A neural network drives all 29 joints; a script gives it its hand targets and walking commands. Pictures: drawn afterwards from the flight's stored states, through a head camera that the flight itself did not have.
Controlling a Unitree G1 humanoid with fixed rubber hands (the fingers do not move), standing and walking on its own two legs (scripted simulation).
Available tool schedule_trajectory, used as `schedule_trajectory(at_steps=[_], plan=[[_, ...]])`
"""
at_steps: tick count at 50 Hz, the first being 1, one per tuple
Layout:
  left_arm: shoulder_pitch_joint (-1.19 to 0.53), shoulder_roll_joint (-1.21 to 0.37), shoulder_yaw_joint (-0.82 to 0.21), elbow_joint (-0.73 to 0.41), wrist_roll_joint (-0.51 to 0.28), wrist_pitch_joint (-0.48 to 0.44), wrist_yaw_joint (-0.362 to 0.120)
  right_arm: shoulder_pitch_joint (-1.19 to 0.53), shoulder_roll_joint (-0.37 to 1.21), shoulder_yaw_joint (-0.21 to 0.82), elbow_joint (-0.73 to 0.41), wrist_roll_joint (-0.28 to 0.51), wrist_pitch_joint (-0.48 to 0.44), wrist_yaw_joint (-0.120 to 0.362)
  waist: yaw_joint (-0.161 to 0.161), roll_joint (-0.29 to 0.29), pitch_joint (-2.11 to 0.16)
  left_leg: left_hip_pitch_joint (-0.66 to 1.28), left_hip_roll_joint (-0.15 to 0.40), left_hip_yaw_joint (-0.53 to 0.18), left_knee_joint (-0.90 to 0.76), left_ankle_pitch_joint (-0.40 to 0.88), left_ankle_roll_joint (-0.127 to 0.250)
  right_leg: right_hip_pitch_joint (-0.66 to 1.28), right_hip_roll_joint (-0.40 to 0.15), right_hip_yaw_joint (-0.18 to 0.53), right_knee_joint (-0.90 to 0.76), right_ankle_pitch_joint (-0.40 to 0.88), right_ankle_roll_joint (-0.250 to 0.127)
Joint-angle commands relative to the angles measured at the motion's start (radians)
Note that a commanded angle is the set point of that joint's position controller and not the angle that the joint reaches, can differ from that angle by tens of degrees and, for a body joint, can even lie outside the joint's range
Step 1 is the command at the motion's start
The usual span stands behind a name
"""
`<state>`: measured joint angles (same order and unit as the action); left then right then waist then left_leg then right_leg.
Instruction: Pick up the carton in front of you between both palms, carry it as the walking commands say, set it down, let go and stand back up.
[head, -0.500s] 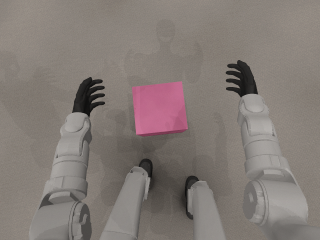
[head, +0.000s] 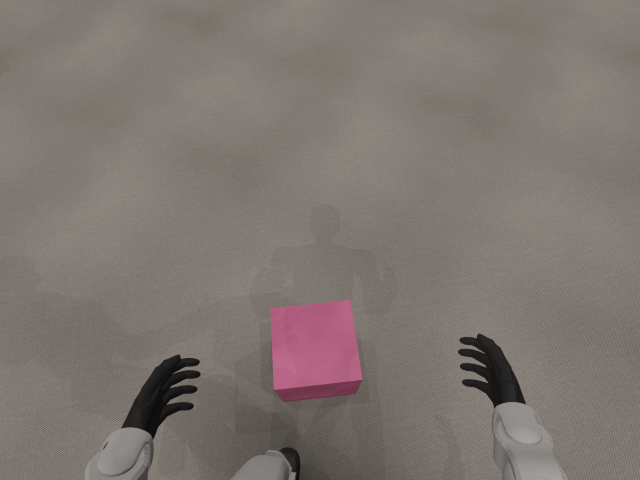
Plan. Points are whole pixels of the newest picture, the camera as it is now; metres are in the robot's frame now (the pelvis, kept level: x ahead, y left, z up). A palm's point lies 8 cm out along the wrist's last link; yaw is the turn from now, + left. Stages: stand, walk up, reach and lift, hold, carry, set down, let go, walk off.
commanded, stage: let go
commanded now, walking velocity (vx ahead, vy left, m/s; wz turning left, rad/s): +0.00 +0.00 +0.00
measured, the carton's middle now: (315, 353) +0.39 +0.07 -0.64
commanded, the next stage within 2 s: stand in 0.64 s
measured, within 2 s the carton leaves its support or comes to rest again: neither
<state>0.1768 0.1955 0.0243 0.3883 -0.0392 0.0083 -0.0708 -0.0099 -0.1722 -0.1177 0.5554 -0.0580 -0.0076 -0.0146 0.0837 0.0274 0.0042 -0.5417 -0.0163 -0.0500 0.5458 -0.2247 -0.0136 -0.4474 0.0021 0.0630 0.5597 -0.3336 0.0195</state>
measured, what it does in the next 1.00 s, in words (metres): stands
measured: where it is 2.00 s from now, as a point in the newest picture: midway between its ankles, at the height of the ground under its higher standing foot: outside the picture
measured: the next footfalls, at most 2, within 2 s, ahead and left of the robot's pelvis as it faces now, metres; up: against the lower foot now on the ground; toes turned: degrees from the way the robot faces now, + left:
none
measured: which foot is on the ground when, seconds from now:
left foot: down 0.00-1.00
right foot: down 0.00-1.00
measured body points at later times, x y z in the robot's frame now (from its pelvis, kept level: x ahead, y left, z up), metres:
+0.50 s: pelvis +0.01 -0.01 +0.01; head +0.02 -0.01 +0.46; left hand +0.18 +0.23 -0.06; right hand +0.18 -0.25 -0.07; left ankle +0.02 +0.12 -0.73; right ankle -0.04 -0.13 -0.73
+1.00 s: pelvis +0.01 +0.01 +0.01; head +0.02 +0.04 +0.45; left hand +0.14 +0.30 -0.11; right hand +0.14 -0.29 -0.07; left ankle +0.02 +0.13 -0.73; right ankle -0.04 -0.13 -0.73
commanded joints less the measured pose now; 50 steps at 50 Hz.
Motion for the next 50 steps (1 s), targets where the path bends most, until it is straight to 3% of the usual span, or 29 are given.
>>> schedule_trajectory(at_steps=[1,6,19,20,22,32,33,35,38,50], plan=[[0.005,0.102,0.03,-0.092,-0.001,-0.017,0.0,0.044,-0.082,0.003,-0.107,0.011,-0.018,0.011,-0.051,-0.064,-0.241,0.439,-0.034,0.04,-0.056,0.371,-0.022,0.078,0.052,-0.057,-0.135,0.276,0.002],[0.029,0.117,0.04,-0.053,0.018,0.003,-0.002,0.139,-0.091,0.037,-0.145,0.035,0.006,0.036,-0.067,-0.1,-0.149,0.462,-0.056,0.065,-0.105,0.308,-0.013,0.196,0.036,-0.044,-0.19,0.36,0.016],[0.029,0.132,0.061,-0.038,0.06,0.083,0.003,0.17,-0.112,0.064,-0.212,0.061,0.089,0.077,-0.064,-0.054,0.021,0.57,-0.069,0.075,-0.13,0.243,-0.01,0.209,0.017,-0.037,-0.236,0.308,0.013],[0.024,0.164,0.071,-0.081,0.082,0.131,0.029,0.225,-0.104,0.062,-0.167,0.074,0.062,0.057,-0.074,-0.039,-0.03,0.535,-0.086,0.073,-0.101,0.226,-0.01,0.262,0.021,-0.033,-0.2,0.406,0.013],[0.038,0.143,0.059,-0.082,0.07,0.15,0.046,0.213,-0.113,0.07,-0.172,0.071,0.058,0.047,-0.069,-0.062,-0.02,0.51,-0.087,0.072,-0.096,0.226,-0.01,0.271,0.023,-0.035,-0.178,0.441,0.017],[0.021,0.127,0.038,-0.112,0.056,0.188,0.061,0.208,-0.128,0.045,-0.165,0.053,0.079,0.044,-0.079,-0.045,0.016,0.531,-0.06,0.053,-0.103,0.217,-0.013,0.229,0.044,-0.062,-0.178,0.279,-0.005],[-0.01,0.243,0.063,0.033,0.078,0.122,0.093,0.2,-0.261,0.024,-0.026,0.002,0.058,0.013,-0.079,-0.158,0.027,0.392,0.043,0.01,-0.07,0.163,-0.011,0.181,-0.017,-0.035,-0.16,0.124,0.024],[0.004,0.226,0.054,0.06,0.084,0.069,0.099,0.198,-0.258,0.023,-0.001,-0.006,0.036,0.004,-0.094,-0.08,0.023,0.358,0.047,-0.02,-0.109,-0.01,0.008,0.17,-0.023,0.001,-0.171,-0.017,0.006],[0.007,0.222,0.054,0.107,0.086,0.031,0.085,0.151,-0.258,0.029,0.035,0.003,0.015,0.007,-0.082,0.011,0.011,0.274,0.065,-0.059,-0.155,-0.121,0.023,0.225,-0.018,-0.002,-0.132,0.005,-0.008],[0.028,0.287,0.041,0.261,0.08,-0.012,0.096,0.155,-0.31,0.039,0.147,0.02,0.002,-0.003,-0.089,-0.004,-0.055,0.367,0.086,-0.056,-0.084,0.228,0.035,0.284,-0.054,0.021,-0.139,0.245,-0.008]])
